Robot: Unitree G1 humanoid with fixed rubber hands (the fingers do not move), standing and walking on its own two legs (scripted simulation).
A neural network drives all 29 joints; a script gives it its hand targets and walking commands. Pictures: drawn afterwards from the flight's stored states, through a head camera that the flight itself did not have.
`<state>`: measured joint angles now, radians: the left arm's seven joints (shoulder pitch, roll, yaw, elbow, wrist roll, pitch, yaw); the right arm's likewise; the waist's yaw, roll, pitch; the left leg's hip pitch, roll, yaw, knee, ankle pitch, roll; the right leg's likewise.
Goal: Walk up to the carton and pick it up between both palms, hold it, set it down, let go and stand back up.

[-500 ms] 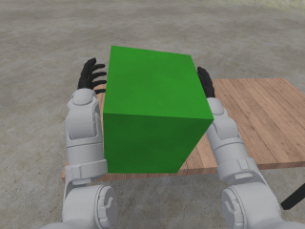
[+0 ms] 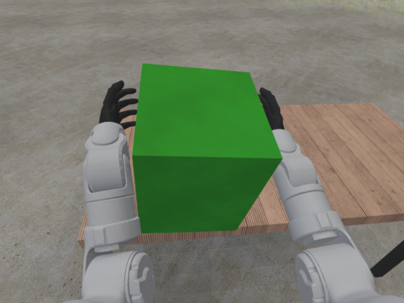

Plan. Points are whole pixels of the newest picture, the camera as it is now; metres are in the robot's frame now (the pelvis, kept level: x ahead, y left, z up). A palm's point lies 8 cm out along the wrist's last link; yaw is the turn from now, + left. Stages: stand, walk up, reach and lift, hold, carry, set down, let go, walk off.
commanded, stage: hold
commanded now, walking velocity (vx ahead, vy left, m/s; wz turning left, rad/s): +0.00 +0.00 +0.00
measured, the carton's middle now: (193, 154) +0.34 +0.01 +0.15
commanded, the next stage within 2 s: none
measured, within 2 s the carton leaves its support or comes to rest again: neither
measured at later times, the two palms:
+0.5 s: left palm (110, 125) +0.35 +0.16 +0.22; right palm (268, 131) +0.36 -0.13 +0.20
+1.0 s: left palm (108, 126) +0.35 +0.16 +0.22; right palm (268, 131) +0.35 -0.13 +0.20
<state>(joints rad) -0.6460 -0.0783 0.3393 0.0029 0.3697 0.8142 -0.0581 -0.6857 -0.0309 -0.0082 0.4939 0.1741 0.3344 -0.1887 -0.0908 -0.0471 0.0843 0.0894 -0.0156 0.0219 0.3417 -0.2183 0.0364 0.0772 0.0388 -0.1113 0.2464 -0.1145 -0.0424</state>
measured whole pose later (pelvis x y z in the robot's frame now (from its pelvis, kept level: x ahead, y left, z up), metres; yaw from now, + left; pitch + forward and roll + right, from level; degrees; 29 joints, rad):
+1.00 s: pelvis -0.01 +0.00 +0.00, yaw +0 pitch -12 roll -1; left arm -0.68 -0.07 0.35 0.03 0.37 0.82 -0.08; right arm -0.70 -0.01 -0.04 0.51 0.14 0.33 -0.18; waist -0.08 -0.04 0.10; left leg 0.08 -0.02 0.02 0.33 -0.20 0.04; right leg 0.07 0.03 -0.12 0.25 -0.11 -0.04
